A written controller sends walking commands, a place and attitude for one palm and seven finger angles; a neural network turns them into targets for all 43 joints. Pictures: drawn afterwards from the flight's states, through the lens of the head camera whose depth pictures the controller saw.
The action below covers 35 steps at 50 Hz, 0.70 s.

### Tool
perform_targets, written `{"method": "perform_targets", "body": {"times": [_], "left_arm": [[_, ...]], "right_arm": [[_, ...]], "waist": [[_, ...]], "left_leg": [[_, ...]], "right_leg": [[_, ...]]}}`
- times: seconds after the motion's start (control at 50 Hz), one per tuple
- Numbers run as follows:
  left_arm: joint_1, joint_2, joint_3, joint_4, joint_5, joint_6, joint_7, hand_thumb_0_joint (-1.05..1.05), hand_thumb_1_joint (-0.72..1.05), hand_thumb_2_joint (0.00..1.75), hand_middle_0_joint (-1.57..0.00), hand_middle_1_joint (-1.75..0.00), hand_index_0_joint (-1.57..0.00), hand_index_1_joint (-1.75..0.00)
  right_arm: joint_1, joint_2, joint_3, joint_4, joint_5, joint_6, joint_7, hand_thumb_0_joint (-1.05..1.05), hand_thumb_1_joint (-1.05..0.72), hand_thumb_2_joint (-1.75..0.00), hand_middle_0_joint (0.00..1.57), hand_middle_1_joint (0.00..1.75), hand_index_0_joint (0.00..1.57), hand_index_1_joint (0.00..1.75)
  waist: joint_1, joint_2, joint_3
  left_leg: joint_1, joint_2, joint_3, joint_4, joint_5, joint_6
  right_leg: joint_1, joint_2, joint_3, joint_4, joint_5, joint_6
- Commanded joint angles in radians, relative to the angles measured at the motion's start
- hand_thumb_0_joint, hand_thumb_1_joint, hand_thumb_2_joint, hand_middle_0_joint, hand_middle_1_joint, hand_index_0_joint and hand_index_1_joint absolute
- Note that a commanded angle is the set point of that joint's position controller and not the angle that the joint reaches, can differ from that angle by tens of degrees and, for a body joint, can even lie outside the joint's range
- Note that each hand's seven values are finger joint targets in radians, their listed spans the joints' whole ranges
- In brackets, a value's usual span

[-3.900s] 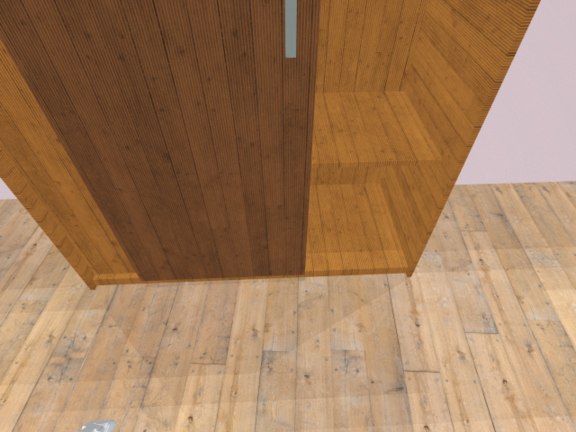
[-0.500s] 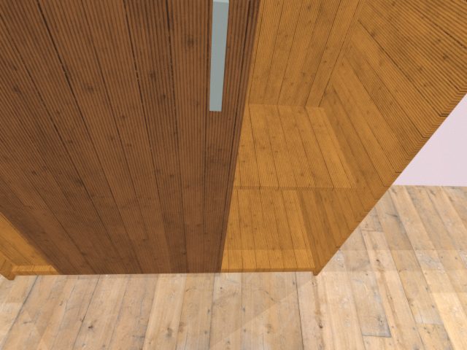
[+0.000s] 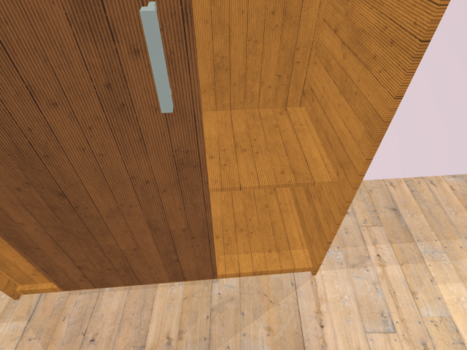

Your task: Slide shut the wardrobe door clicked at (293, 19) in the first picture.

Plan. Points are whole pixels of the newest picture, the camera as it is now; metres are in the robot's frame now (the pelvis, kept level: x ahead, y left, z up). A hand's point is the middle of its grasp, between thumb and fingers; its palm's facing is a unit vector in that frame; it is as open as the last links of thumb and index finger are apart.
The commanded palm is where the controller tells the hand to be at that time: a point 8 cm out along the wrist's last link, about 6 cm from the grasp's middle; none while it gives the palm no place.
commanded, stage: come to a stop and stand still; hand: left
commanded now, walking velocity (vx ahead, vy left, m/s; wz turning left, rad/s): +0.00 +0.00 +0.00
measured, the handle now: (160, 60) +0.52 +0.15 +0.26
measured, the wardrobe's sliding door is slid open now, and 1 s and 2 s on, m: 0.43 0.43 0.43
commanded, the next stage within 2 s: look again from close up in 1.06 s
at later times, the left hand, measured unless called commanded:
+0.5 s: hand out of the picture -0.02 +0.15 -0.18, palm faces +0.07 -0.99 -0.15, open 7.3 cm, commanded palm none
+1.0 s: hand out of the picture +0.02 +0.19 -0.18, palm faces +0.03 -0.98 -0.19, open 7.3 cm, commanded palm none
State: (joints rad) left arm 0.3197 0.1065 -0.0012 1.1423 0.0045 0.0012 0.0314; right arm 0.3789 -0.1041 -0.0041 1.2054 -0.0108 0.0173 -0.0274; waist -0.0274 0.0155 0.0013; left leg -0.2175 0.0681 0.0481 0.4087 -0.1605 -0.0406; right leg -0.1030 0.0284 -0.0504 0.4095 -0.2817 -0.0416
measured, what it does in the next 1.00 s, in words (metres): stands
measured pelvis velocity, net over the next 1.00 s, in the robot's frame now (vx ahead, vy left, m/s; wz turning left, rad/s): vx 0.04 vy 0.02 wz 0.00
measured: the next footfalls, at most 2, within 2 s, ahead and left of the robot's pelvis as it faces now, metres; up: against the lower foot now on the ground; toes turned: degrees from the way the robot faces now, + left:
none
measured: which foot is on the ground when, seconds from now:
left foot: down 0.00-1.00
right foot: down 0.00-1.00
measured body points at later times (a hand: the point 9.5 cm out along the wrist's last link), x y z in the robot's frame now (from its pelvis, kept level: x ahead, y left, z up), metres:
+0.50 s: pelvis +0.03 +0.00 +0.00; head +0.03 +0.00 +0.45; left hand -0.02 +0.20 -0.16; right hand +0.03 -0.22 -0.16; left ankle +0.04 +0.15 -0.74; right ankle -0.04 -0.09 -0.74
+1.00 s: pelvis +0.04 +0.02 +0.00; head +0.04 +0.02 +0.45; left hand +0.02 +0.24 -0.16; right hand +0.03 -0.20 -0.16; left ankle +0.04 +0.15 -0.74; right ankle -0.04 -0.09 -0.74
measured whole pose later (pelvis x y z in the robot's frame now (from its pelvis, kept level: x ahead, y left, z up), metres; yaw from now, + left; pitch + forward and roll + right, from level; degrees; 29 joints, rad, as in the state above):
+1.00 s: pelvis +0.04 +0.02 +0.00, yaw +0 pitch -1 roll +1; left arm 0.30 0.15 0.00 1.14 0.01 -0.01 0.03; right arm 0.27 -0.14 0.01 1.16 -0.01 -0.01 -0.04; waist 0.00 -0.01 0.02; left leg -0.16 0.03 0.07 0.38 -0.21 -0.01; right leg -0.04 -0.01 -0.03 0.36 -0.31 -0.01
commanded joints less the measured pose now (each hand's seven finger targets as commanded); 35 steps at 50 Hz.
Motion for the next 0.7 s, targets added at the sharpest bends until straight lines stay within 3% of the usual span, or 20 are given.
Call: {"method": "perform_targets", "body": {"times": [0.0, 0.28, 0.38, 0.56, 0.68], "left_arm": [[0.086, 0.092, 0.019, -0.015, -0.004, -0.017, 0.014, 0.00, 0.90, 0.90, -0.20, -0.30, -0.20, -0.30], [0.149, 0.072, 0.018, 0.006, 0.004, -0.024, 0.022, 0.00, 0.90, 0.90, -0.20, -0.30, -0.20, -0.30], [0.145, 0.079, 0.017, 0.006, 0.005, -0.022, 0.022, 0.00, 0.90, 0.90, -0.20, -0.30, -0.20, -0.30], [0.123, 0.106, 0.019, -0.001, 0.004, -0.022, 0.019, 0.00, 0.90, 0.90, -0.20, -0.30, -0.20, -0.30], [0.105, 0.120, 0.018, -0.009, 0.004, -0.020, 0.017, 0.00, 0.90, 0.90, -0.20, -0.30, -0.20, -0.30]], "right_arm": [[0.032, -0.066, -0.012, -0.032, -0.002, -0.017, -0.014, 0.00, -0.90, -0.90, 0.20, 0.30, 0.20, 0.30], [-0.018, -0.071, -0.014, -0.054, 0.005, -0.024, -0.025, 0.00, -0.90, -0.90, 0.20, 0.30, 0.20, 0.30], [-0.031, -0.084, -0.011, -0.058, 0.003, -0.022, -0.025, 0.00, -0.90, -0.90, 0.20, 0.30, 0.20, 0.30], [-0.058, -0.114, -0.008, -0.070, 0.002, -0.031, -0.024, 0.00, -0.90, -0.90, 0.20, 0.30, 0.20, 0.30], [-0.064, -0.125, -0.008, -0.070, 0.002, -0.030, -0.021, 0.00, -0.90, -0.90, 0.20, 0.30, 0.20, 0.30]], "waist": [[0.020, -0.035, 0.123], [0.028, -0.039, 0.088], [0.027, -0.032, 0.099], [0.031, -0.019, 0.061], [0.035, -0.023, 0.080]], "left_leg": [[0.025, 0.029, -0.041, -0.025, 0.039, 0.034], [0.069, 0.039, -0.035, -0.003, 0.116, 0.041], [0.075, 0.042, -0.037, -0.009, 0.124, 0.043], [0.103, 0.047, -0.043, -0.018, 0.198, 0.049], [0.095, 0.047, -0.048, -0.032, 0.183, 0.051]], "right_leg": [[-0.159, -0.129, 0.129, -0.161, 0.015, 0.002], [-0.102, -0.128, 0.103, -0.115, 0.292, 0.030], [-0.098, -0.126, 0.100, -0.112, 0.294, 0.029], [-0.052, -0.132, 0.091, -0.096, 0.353, 0.026], [-0.052, -0.131, 0.085, -0.107, 0.300, 0.025]]}}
